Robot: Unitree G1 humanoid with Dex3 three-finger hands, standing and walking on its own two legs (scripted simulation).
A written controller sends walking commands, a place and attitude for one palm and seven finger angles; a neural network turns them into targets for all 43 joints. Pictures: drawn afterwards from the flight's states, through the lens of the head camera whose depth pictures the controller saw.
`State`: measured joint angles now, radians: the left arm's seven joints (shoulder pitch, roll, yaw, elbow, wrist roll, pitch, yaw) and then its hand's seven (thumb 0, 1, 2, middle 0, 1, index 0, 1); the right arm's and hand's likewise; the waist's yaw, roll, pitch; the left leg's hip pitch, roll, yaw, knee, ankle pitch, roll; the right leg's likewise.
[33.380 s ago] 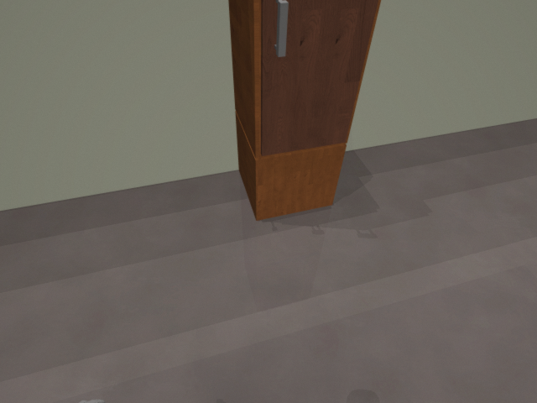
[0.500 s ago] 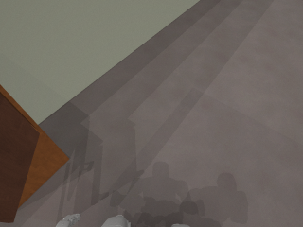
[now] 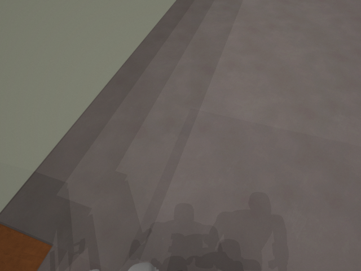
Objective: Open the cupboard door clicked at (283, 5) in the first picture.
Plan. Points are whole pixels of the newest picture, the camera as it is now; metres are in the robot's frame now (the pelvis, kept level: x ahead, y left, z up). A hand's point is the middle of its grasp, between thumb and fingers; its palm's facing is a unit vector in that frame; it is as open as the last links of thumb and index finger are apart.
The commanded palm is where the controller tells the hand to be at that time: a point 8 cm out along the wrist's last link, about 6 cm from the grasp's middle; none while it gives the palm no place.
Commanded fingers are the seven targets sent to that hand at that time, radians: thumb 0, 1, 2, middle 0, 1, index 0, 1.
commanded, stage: walk to a spot facing it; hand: left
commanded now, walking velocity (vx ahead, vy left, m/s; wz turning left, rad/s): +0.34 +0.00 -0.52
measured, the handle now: out of the picture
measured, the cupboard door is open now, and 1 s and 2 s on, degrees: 41 41 41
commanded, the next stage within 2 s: turn to face it in 1.06 s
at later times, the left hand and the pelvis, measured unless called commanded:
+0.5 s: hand (130, 195) +0.33 +0.18 -0.15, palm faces -0.24 -0.95 -0.18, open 7.4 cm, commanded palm none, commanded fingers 0.00 0.90 0.90 -0.20 -0.30 -0.20 -0.30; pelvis +0.20 +0.01 +0.01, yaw -17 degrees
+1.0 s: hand (171, 148) +0.52 +0.07 -0.17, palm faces -0.35 -0.92 -0.19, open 7.2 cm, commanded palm none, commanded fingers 0.00 0.90 0.90 -0.20 -0.30 -0.20 -0.30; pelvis +0.43 -0.10 +0.01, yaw -24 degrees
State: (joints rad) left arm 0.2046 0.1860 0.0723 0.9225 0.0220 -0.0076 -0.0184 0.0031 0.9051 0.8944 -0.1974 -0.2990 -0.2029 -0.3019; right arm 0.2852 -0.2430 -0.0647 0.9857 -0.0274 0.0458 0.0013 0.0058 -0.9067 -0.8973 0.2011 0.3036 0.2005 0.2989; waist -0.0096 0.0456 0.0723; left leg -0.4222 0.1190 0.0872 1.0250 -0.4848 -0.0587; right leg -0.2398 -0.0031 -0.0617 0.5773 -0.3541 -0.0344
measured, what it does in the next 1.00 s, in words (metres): walks ahead, turning right: left foot, then right foot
